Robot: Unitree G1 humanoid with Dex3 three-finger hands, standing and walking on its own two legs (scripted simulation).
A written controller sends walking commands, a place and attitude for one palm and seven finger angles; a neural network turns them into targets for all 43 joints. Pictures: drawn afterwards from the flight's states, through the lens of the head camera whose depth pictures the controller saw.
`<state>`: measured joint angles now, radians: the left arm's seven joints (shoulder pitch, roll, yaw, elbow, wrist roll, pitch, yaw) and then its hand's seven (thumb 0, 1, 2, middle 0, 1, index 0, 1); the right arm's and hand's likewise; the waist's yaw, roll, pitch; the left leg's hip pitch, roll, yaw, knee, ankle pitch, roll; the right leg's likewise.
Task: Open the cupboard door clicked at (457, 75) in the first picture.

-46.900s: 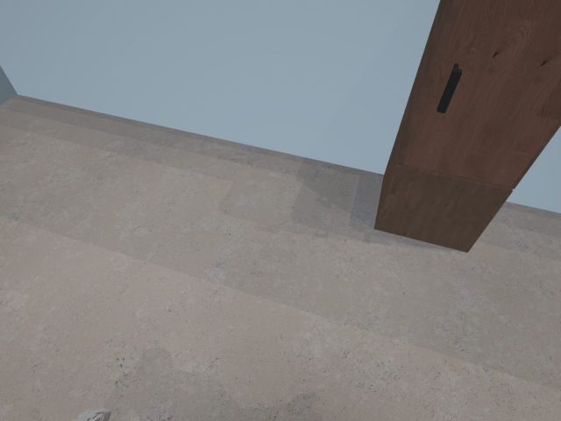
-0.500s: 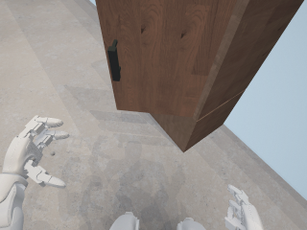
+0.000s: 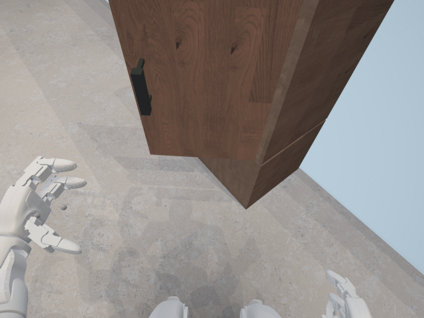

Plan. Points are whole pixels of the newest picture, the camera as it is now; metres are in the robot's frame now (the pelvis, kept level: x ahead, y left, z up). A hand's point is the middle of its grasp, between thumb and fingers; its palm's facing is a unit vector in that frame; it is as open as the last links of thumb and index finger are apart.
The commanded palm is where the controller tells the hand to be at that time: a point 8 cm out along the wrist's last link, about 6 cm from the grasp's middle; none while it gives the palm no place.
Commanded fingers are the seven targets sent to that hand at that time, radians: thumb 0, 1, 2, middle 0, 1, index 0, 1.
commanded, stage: raise the hand with hooked fingers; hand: left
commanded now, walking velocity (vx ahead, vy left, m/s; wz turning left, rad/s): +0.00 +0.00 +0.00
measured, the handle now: (143, 87) +0.62 +0.20 +0.04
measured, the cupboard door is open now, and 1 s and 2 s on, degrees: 49 49 49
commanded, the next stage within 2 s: move the hooked fingers beside the handle in 0.14 s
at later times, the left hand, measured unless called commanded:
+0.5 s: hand (77, 186) +0.33 +0.27 +0.05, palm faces -0.01 -1.00 -0.02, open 14.0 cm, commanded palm +0.31 +0.32 +0.06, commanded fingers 0.00 -0.50 0.30 -0.30 -1.20 -0.30 -1.20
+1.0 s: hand (94, 146) +0.43 +0.27 +0.05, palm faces -0.02 -1.00 -0.01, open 14.0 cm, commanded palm +0.41 +0.32 +0.05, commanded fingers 0.00 -0.50 0.30 -0.30 -1.20 -0.30 -1.20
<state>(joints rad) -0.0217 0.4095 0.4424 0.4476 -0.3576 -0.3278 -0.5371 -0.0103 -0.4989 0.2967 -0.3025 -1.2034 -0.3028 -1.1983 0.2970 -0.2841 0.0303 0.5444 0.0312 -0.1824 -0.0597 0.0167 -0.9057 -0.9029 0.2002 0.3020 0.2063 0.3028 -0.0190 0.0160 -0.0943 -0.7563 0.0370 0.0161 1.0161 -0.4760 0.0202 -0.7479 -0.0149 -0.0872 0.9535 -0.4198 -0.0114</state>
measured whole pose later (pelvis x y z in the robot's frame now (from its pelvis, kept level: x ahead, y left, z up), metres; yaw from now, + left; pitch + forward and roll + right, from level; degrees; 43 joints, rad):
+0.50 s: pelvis +0.00 +0.00 -0.01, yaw +1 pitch +14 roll -2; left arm -0.25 0.44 0.42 0.62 -0.31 -0.31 -0.54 -0.01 -0.50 0.30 -0.30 -1.20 -0.30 -1.20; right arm 0.26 -0.28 0.05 0.57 0.03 -0.18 -0.08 0.02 -0.91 -0.90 0.20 0.30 0.21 0.30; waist -0.02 0.01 -0.09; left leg -0.81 0.04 0.00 1.06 -0.49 0.01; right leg -0.80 -0.02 -0.10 0.99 -0.43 -0.02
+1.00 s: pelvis +0.00 +0.01 -0.01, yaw -1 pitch +18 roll -3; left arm -0.59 0.55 0.48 0.98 -0.21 -0.36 -0.50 -0.01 -0.50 0.30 -0.30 -1.20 -0.30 -1.20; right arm 0.34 -0.29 0.04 0.61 0.02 -0.06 -0.05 0.01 -0.91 -0.90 0.20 0.30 0.21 0.30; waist -0.09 0.00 -0.10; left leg -0.91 0.05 0.02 1.09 -0.50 0.03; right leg -0.90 -0.01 -0.08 1.01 -0.43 0.00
